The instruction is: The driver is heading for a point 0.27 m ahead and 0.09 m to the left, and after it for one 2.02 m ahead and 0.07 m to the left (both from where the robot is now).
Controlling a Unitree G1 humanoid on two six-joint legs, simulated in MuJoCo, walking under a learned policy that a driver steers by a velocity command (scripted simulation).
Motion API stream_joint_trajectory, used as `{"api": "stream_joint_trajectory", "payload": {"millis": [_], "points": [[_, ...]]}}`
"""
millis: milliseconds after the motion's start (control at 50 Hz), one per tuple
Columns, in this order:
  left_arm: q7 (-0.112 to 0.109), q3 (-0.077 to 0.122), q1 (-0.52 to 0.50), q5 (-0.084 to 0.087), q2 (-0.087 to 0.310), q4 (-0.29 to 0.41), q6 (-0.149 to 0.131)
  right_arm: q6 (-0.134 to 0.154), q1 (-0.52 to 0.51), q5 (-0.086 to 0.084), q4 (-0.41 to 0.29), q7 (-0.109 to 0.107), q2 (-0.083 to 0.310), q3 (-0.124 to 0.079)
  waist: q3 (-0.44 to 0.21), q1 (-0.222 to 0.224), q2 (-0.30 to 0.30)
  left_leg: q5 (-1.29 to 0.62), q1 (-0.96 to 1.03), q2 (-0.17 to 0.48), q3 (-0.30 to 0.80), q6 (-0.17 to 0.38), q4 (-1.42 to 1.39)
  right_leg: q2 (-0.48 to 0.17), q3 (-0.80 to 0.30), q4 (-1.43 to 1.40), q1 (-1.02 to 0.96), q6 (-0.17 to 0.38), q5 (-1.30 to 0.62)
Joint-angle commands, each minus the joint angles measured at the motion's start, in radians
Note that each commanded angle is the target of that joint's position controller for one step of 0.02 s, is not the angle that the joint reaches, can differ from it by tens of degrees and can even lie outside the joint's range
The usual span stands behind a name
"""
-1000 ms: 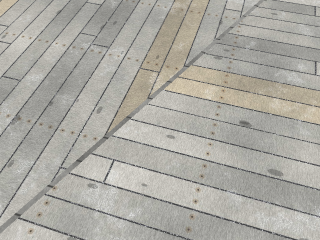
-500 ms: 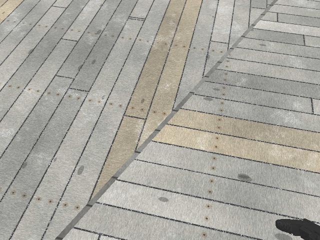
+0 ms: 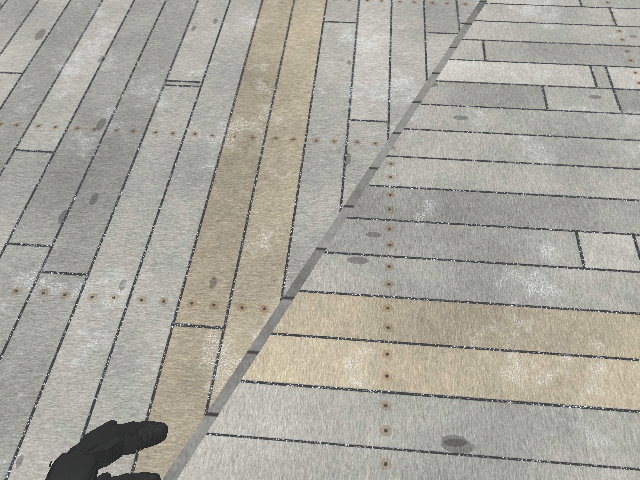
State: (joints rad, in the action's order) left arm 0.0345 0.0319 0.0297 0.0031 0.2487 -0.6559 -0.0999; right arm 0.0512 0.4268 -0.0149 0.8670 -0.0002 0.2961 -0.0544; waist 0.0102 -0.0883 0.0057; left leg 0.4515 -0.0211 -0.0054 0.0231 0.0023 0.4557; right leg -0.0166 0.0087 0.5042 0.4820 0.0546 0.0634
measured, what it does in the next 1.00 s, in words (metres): walks ahead: left foot, then right foot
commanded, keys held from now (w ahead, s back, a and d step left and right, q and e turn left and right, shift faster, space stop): w+q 0.10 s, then q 0.16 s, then no key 0.32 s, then e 0.42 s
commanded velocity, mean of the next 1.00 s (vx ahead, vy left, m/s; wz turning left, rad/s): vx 0.17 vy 0.00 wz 0.07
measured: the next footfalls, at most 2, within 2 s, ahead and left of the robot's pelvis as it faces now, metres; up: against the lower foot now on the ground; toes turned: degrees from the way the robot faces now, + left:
left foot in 0.46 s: +0.31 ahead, +0.14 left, +0.00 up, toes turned +12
right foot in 0.80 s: +0.28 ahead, -0.11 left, +0.00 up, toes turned +5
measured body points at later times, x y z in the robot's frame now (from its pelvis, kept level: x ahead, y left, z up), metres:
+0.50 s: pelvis +0.19 +0.02 +0.00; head +0.23 +0.04 +0.45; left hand +0.22 +0.31 -0.13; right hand +0.43 -0.19 -0.08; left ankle +0.28 +0.13 -0.73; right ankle +0.11 -0.12 -0.70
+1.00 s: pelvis +0.22 +0.01 +0.02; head +0.26 -0.01 +0.46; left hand +0.27 +0.30 -0.10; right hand +0.42 -0.26 -0.09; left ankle +0.22 +0.13 -0.67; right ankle +0.23 -0.11 -0.72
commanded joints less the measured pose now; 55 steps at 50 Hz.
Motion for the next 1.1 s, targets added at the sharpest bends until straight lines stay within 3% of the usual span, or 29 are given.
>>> {"api": "stream_joint_trajectory", "payload": {"millis": [20, 40, 60, 80, 140, 200, 260, 340, 400, 440, 460, 480, 500, 520, 540, 580, 660, 740, 800, 820, 840, 860, 880, 900, 920, 960, 1000, 1060, 1100], "points": [[-0.014, 0.098, 0.423, -0.019, 0.301, -0.036, 0.004, 0.035, 0.086, -0.004, -0.105, -0.002, -0.005, 0.019, -0.415, 0.167, 0.345, 0.148, -0.636, -0.044, 0.056, 0.029, 0.711, -0.423, -0.673, -0.123, -0.888, 0.242, 0.153], [-0.015, 0.075, 0.399, -0.006, 0.2, -0.027, 0.006, 0.039, 0.021, -0.026, -0.086, -0.001, 0.112, -0.009, -0.309, 0.201, 0.193, 0.118, -0.733, 0.012, 0.128, 0.027, 0.816, -0.387, -0.649, -0.173, -0.803, 0.205, 0.296], [-0.018, 0.061, 0.341, 0.001, 0.16, -0.026, 0.005, 0.039, -0.064, -0.032, -0.108, 0.0, 0.141, -0.022, -0.177, 0.193, 0.137, 0.02, -0.766, 0.05, 0.108, 0.031, 0.817, -0.357, -0.494, -0.195, -0.674, 0.165, 0.278], [-0.016, 0.052, 0.273, -0.003, 0.139, -0.025, 0.003, 0.033, -0.099, -0.023, -0.112, -0.004, 0.124, -0.021, -0.114, 0.158, 0.071, -0.061, -0.722, 0.089, 0.09, 0.024, 0.784, -0.315, -0.396, -0.229, -0.545, 0.145, 0.202], [-0.011, 0.046, 0.17, -0.021, 0.102, -0.036, -0.016, -0.003, -0.074, -0.013, -0.104, -0.008, 0.075, -0.028, -0.025, 0.08, 0.097, -0.15, -0.586, 0.124, 0.084, -0.002, 0.712, -0.255, -0.177, -0.301, -0.331, 0.137, -0.159], [-0.024, 0.061, 0.132, -0.024, 0.14, -0.055, -0.024, -0.029, -0.083, -0.001, -0.133, -0.016, 0.045, -0.028, -0.005, 0.043, 0.089, -0.21, -0.593, 0.117, 0.065, -0.037, 0.635, -0.263, -0.02, -0.293, -0.279, 0.155, -0.512], [-0.049, 0.067, 0.128, -0.018, 0.154, -0.069, 0.0, -0.027, -0.159, 0.003, -0.162, 0.003, 0.026, -0.022, -0.014, 0.067, 0.075, -0.389, -0.554, 0.104, 0.006, -0.036, 0.424, -0.208, 0.111, -0.287, -0.296, 0.125, -0.482], [-0.057, 0.074, 0.189, 0.0, 0.185, -0.108, 0.028, -0.024, -0.266, 0.01, -0.218, 0.031, 0.016, -0.018, -0.041, 0.114, 0.058, -0.449, -0.491, 0.071, -0.017, -0.009, 0.225, -0.237, 0.118, -0.244, -0.381, 0.13, -0.474], [-0.056, 0.081, 0.177, 0.025, 0.205, -0.126, 0.046, -0.024, -0.28, 0.018, -0.245, 0.04, 0.049, -0.031, -0.041, 0.097, 0.075, -0.349, -0.469, 0.049, -0.023, 0.031, 0.147, -0.269, 0.09, -0.15, -0.441, 0.112, -0.477], [-0.059, 0.077, 0.169, 0.032, 0.192, -0.135, 0.054, -0.018, -0.185, 0.024, -0.22, 0.035, 0.087, -0.052, -0.09, 0.041, 0.044, -0.458, -0.293, -0.006, -0.056, 0.073, -0.004, -0.211, 0.115, 0.029, -0.427, 0.058, -0.475], [-0.058, 0.066, 0.225, 0.008, 0.163, -0.139, 0.05, -0.016, -0.134, 0.029, -0.216, 0.019, 0.169, -0.075, -0.161, 0.036, -0.06, -0.886, -0.119, 0.07, 0.036, 0.112, -0.008, -0.135, 0.156, 0.202, -0.344, -0.006, -0.303], [-0.044, 0.035, 0.292, -0.031, 0.094, -0.119, 0.039, -0.022, -0.114, 0.055, -0.236, 0.0, 0.234, -0.078, -0.271, 0.068, -0.264, -1.338, 0.203, 0.331, 0.338, 0.297, 0.081, -0.016, 0.151, 0.529, -0.021, -0.082, 0.38], [-0.029, 0.022, 0.305, -0.015, 0.088, -0.139, 0.044, -0.021, -0.129, 0.046, -0.238, 0.0, 0.127, -0.038, -0.432, 0.062, -0.223, -1.203, 0.2, 0.43, 0.468, 0.405, 0.03, -0.006, -0.045, 0.657, -0.001, -0.1, 0.666], [-0.024, 0.041, 0.236, 0.018, 0.152, -0.139, 0.06, -0.021, -0.167, 0.035, -0.24, 0.012, 0.079, -0.023, -0.349, 0.044, -0.13, -1.058, 0.111, 0.361, 0.38, 0.363, -0.006, -0.041, -0.081, 0.676, 0.02, -0.1, 0.64], [-0.03, 0.038, 0.19, 0.023, 0.138, -0.131, 0.074, -0.019, -0.218, 0.028, -0.23, 0.017, 0.065, -0.018, -0.257, 0.061, -0.095, -0.913, 0.038, 0.312, 0.316, 0.307, -0.024, -0.059, -0.073, 0.636, 0.062, -0.097, 0.613], [-0.054, 0.045, 0.171, 0.002, 0.145, -0.141, 0.109, -0.026, -0.304, 0.023, -0.227, 0.016, 0.083, -0.022, -0.149, 0.098, -0.082, -0.661, -0.165, 0.257, 0.252, 0.244, -0.101, -0.075, -0.059, 0.491, -0.009, -0.109, 0.517], [-0.062, 0.034, 0.244, 0.006, 0.101, -0.201, 0.132, -0.027, -0.357, 0.051, -0.195, 0.001, 0.06, -0.018, -0.153, 0.121, -0.137, -0.423, -0.3, 0.221, 0.146, 0.223, -0.164, -0.054, -0.02, 0.288, -0.22, -0.114, 0.337], [-0.059, 0.047, 0.196, 0.002, 0.137, -0.177, 0.136, -0.046, -0.374, 0.03, -0.175, -0.031, 0.117, -0.038, -0.101, 0.111, -0.139, -0.175, -0.304, 0.243, 0.14, 0.199, -0.176, -0.024, 0.03, 0.208, -0.219, -0.069, 0.265], [-0.053, 0.05, 0.213, -0.01, 0.134, -0.173, 0.138, -0.058, -0.372, 0.009, -0.154, -0.046, 0.101, -0.042, -0.052, 0.126, -0.102, -0.096, -0.315, 0.215, 0.09, 0.121, -0.114, -0.031, 0.011, 0.057, -0.239, 0.006, 0.169], [-0.057, 0.06, 0.208, -0.016, 0.185, -0.16, 0.137, -0.059, -0.344, 0.014, -0.152, -0.048, 0.074, -0.039, -0.029, 0.103, 0.027, -0.085, -0.34, 0.143, 0.007, 0.058, 0.011, -0.123, -0.126, -0.062, -0.227, 0.06, 0.068], [-0.062, 0.08, 0.197, -0.008, 0.254, -0.156, 0.136, -0.057, -0.355, 0.021, -0.165, -0.05, 0.035, -0.035, 0.014, 0.082, 0.208, -0.097, -0.398, -0.013, -0.129, -0.011, 0.155, -0.223, -0.314, -0.168, -0.188, 0.148, 0.112], [-0.064, 0.082, 0.189, -0.013, 0.258, -0.14, 0.124, -0.053, -0.437, 0.026, -0.183, -0.053, 0.042, -0.036, 0.049, 0.131, 0.254, -0.058, -0.45, -0.055, -0.092, -0.019, 0.278, -0.282, -0.44, -0.244, -0.174, 0.191, 0.126], [-0.071, 0.079, 0.206, -0.03, 0.238, -0.141, 0.105, -0.053, -0.476, 0.02, -0.196, -0.052, 0.054, -0.046, 0.032, 0.15, 0.248, 0.056, -0.513, -0.05, -0.02, -0.018, 0.442, -0.307, -0.475, -0.254, -0.218, 0.215, 0.051], [-0.073, 0.079, 0.191, -0.028, 0.236, -0.135, 0.088, -0.056, -0.44, 0.014, -0.18, -0.049, 0.058, -0.054, 0.01, 0.128, 0.196, 0.091, -0.544, -0.045, 0.018, -0.023, 0.553, -0.292, -0.441, -0.227, -0.254, 0.211, -0.052], [-0.072, 0.075, 0.147, -0.012, 0.213, -0.12, 0.08, -0.062, -0.417, 0.027, -0.168, -0.049, 0.058, -0.057, -0.017, 0.107, 0.117, 0.057, -0.576, -0.027, 0.038, -0.022, 0.601, -0.251, -0.38, -0.202, -0.309, 0.171, -0.112], [-0.076, 0.081, 0.138, 0.014, 0.211, -0.117, 0.081, -0.058, -0.388, 0.018, -0.161, -0.049, 0.047, -0.053, -0.04, 0.092, 0.122, 0.028, -0.561, -0.012, 0.041, -0.043, 0.512, -0.235, -0.349, -0.152, -0.351, 0.162, -0.255], [-0.082, 0.088, 0.16, 0.019, 0.209, -0.126, 0.102, -0.041, -0.416, 0.009, -0.164, -0.044, 0.018, -0.042, -0.081, 0.112, 0.123, -0.018, -0.508, -0.028, 0.022, -0.054, 0.369, -0.186, -0.318, -0.114, -0.402, 0.134, -0.27], [-0.084, 0.098, 0.157, 0.018, 0.23, -0.112, 0.123, -0.032, -0.392, -0.007, -0.156, -0.027, 0.037, -0.041, -0.121, 0.121, 0.165, -0.078, -0.38, -0.047, 0.016, -0.057, 0.199, -0.19, -0.366, -0.102, -0.392, 0.145, -0.315], [-0.082, 0.097, 0.119, 0.028, 0.227, -0.097, 0.133, -0.031, -0.325, -0.011, -0.132, -0.016, 0.056, -0.048, -0.115, 0.085, 0.173, -0.185, -0.265, -0.056, 0.004, -0.045, 0.017, -0.162, -0.391, -0.09, -0.349, 0.121, -0.233]]}}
